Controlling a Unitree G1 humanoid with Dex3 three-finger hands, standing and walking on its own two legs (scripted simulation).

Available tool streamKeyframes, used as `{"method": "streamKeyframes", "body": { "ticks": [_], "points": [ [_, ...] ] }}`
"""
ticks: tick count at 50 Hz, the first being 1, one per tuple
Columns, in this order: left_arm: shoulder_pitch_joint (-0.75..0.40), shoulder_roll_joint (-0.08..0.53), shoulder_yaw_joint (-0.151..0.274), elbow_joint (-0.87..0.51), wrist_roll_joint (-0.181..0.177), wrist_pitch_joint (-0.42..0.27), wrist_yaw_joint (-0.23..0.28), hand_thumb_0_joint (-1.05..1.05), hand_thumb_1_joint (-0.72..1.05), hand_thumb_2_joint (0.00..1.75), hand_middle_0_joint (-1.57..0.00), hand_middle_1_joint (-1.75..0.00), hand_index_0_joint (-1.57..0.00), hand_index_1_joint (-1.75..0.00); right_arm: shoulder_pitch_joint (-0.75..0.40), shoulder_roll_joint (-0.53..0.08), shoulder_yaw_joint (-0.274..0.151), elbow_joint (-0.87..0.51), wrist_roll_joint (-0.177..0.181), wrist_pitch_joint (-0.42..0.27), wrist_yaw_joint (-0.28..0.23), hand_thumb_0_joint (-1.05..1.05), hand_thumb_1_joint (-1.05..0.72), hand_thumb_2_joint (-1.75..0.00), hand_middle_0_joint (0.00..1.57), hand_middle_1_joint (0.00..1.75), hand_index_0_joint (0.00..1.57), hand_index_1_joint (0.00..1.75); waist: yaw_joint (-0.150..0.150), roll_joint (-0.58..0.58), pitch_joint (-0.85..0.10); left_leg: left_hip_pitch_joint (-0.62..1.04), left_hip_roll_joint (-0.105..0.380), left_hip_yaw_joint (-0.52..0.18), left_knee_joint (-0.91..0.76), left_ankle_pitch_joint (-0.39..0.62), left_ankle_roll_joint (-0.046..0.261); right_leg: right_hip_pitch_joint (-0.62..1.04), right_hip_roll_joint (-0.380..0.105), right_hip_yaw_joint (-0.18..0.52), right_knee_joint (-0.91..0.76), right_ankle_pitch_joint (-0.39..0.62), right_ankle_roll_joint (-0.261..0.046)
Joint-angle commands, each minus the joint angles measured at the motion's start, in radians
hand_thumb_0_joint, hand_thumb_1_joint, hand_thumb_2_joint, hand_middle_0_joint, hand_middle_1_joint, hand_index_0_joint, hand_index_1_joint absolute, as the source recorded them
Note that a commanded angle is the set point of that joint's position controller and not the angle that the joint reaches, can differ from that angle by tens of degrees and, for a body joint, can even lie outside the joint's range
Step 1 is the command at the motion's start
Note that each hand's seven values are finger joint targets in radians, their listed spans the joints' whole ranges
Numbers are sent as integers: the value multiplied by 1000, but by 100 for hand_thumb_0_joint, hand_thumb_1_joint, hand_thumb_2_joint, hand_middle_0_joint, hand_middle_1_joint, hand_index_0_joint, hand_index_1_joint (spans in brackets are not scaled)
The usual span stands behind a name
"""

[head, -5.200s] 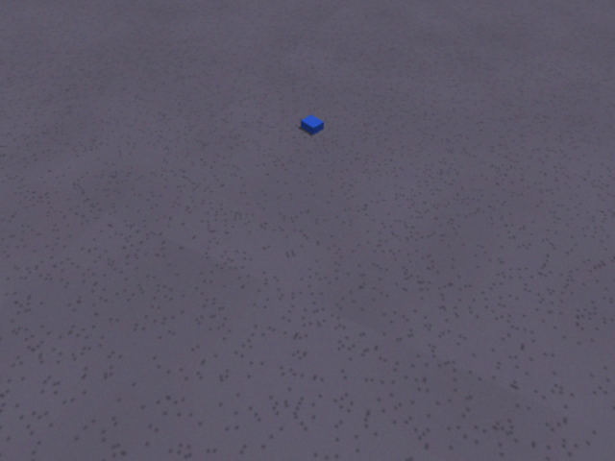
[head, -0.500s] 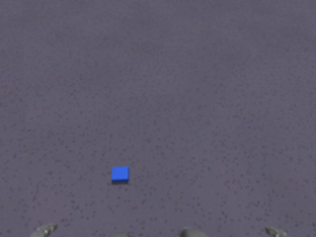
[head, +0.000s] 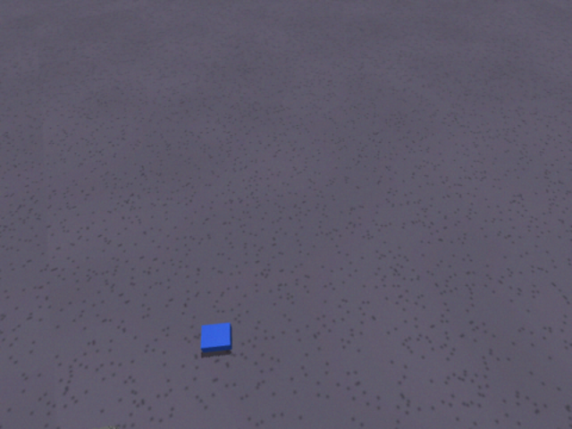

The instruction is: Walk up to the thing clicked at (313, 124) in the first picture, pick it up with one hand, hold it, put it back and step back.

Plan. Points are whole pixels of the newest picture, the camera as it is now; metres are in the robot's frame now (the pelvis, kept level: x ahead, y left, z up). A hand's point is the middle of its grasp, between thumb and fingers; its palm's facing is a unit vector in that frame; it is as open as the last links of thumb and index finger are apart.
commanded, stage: walk up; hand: left
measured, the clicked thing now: (216, 337) +0.53 +0.25 -0.75
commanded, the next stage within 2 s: stand in 0.90 s
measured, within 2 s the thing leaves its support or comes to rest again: neither
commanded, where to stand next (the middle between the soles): +0.09 -0.02 m, yaw +1 degrees
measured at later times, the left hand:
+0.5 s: hand out of the picture +0.11 +0.27 -0.15, palm faces -0.03 -0.95 -0.32, open 7.4 cm
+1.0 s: hand out of the picture +0.12 +0.26 -0.15, palm faces -0.04 -0.94 -0.32, open 7.4 cm
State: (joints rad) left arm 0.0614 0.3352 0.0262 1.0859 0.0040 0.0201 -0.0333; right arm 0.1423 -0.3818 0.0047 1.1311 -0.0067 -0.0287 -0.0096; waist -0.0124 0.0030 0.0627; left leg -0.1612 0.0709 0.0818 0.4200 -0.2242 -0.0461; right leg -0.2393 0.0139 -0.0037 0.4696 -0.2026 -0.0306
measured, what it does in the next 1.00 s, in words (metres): stands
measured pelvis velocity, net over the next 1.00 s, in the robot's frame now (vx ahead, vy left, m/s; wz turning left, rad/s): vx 0.02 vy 0.02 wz -0.02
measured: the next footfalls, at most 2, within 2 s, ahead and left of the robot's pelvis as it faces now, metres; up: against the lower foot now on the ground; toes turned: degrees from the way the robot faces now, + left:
none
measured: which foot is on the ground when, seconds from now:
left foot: down 0.00-1.00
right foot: down 0.00-1.00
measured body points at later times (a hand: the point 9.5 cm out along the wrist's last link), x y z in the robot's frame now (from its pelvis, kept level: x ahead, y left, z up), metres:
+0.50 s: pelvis +0.01 +0.02 +0.00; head +0.02 +0.02 +0.45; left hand +0.11 +0.32 -0.13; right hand +0.09 -0.30 -0.12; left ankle +0.00 +0.15 -0.74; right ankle +0.03 -0.10 -0.74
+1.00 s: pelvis +0.02 +0.02 +0.01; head +0.04 +0.02 +0.46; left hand +0.13 +0.31 -0.12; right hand +0.10 -0.29 -0.12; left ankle +0.00 +0.15 -0.74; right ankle +0.03 -0.10 -0.74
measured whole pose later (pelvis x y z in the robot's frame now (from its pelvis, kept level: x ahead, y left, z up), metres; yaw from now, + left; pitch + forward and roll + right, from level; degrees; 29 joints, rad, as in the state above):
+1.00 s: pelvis +0.02 +0.02 +0.01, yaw -1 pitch -2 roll +0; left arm 0.07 0.34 0.02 1.12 0.01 0.00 -0.01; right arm 0.08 -0.36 -0.02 1.13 -0.01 0.00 0.00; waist -0.02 0.00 0.06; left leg -0.08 0.07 0.11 0.33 -0.22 -0.03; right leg -0.15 0.01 0.02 0.35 -0.17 -0.01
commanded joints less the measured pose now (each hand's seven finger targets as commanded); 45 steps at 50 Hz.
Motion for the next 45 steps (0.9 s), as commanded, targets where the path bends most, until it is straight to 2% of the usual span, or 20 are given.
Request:
{"method": "streamKeyframes", "body": {
  "ticks": [1, 6, 10, 17, 22, 30, 34, 43, 44, 45],
  "points": [
    [-66, 233, 50, -64, -2, -26, 14, 0, 90, 90, -20, -30, -20, -30, -56, -208, -42, -56, -4, -32, -13, 0, -90, -90, 20, 30, 20, 30, 11, -51, -109, 26, 59, -62, -79, 26, 54, 38, -139, 168, -149, 42, -20],
    [-61, 224, 50, -55, -1, -23, 13, 0, 90, 90, -20, -30, -20, -30, -58, -207, -44, -54, -4, -33, -15, 0, -90, -90, 20, 30, 20, 30, 11, -25, -109, 35, 77, -65, -97, 32, 60, 48, -130, 153, -140, 79, -15],
    [-62, 217, 48, -46, -1, -20, 13, 0, 90, 90, -20, -30, -20, -30, -67, -211, -49, -56, -5, -34, -18, 0, -90, -90, 20, 30, 20, 30, 9, 2, -117, 38, 96, -74, -118, 77, 64, 68, -121, 136, -112, 170, -8],
    [-53, 216, 45, -34, 3, -12, 11, 0, 90, 90, -20, -30, -20, -30, -93, -216, -62, -64, -7, -27, -18, 0, -90, -90, 20, 30, 20, 30, 8, 20, -83, 20, 113, -75, -144, 20, 72, 63, -105, 115, -106, 134, 0],
    [-42, 221, 41, -36, 3, -16, 12, 0, 90, 90, -20, -30, -20, -30, -100, -209, -63, -71, -6, -25, -15, 0, -90, -90, 20, 30, 20, 30, 7, 4, -103, 57, 103, -61, -129, 64, 68, 68, -115, 131, -116, 183, 1],
    [-38, 234, 44, -40, 8, -20, 16, 0, 90, 90, -20, -30, -20, -30, -98, -208, -68, -82, -2, -16, -11, 0, -90, -90, 20, 30, 20, 30, 2, -16, -112, 86, 91, -50, -110, 81, 65, 68, -118, 137, -129, 190, 1],
    [-27, 228, 41, -42, 8, -22, 19, 0, 90, 90, -20, -30, -20, -30, -104, -207, -69, -82, -1, -14, -11, 0, -90, -90, 20, 30, 20, 30, 2, -17, -128, 111, 94, -51, -102, 125, 67, 70, -119, 136, -126, 253, -1],
    [-23, 227, 44, -49, 6, -18, 23, 0, 90, 90, -20, -30, -20, -30, -108, -204, -72, -83, -2, -11, -12, 0, -90, -90, 20, 30, 20, 30, 2, -2, -118, 105, 101, -43, -117, 144, 64, 85, -112, 122, -120, 263, 1],
    [-14, 226, 41, -50, 8, -19, 23, 0, 90, 90, -20, -30, -20, -30, -106, -204, -72, -84, -2, -11, -11, 0, -90, -90, 20, 30, 20, 30, 5, -2, -127, 118, 102, -40, -114, 154, 68, 88, -115, 122, -119, 274, 0],
    [-35, 204, 27, -37, 0, -35, 28, 0, 90, 90, -20, -30, -20, -30, -124, -178, -57, -69, -7, -4, -4, 0, -90, -90, 20, 30, 20, 30, 0, 56, -136, 84, 98, -63, -130, 172, 57, 140, -142, 131, -143, 304, 4]
  ]
}}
